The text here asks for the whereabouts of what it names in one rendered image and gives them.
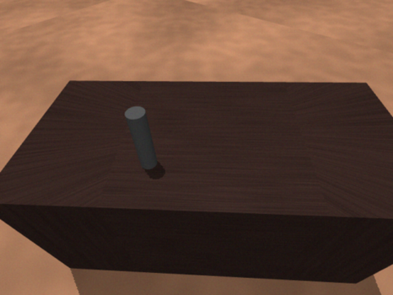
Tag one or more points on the can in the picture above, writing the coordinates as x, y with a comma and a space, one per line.
139, 128

